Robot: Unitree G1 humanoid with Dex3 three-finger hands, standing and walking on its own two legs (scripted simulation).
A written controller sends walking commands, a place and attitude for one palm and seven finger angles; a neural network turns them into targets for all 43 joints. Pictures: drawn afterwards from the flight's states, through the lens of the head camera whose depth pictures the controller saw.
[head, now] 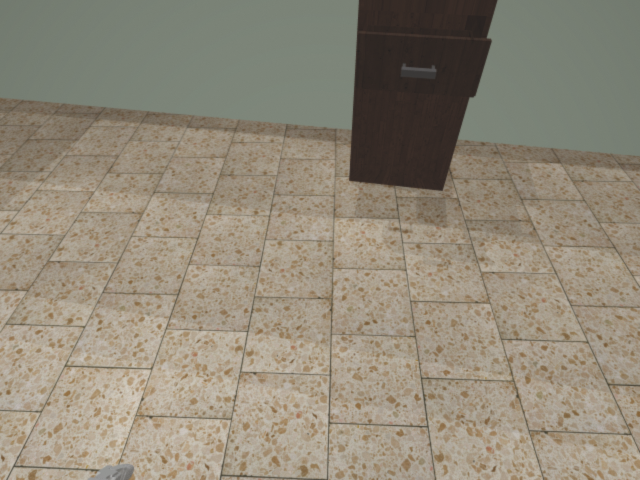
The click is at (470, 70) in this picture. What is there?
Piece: drawer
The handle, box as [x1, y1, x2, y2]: [400, 63, 436, 78]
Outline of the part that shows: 400,75 434,78 436,71 434,65 432,65 430,69 406,67 405,63 403,63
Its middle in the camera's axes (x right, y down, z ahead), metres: +0.32 -0.55 +1.27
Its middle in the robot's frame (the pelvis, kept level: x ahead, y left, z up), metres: +1.33 -0.25 -0.08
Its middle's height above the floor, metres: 0.69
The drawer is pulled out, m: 0.21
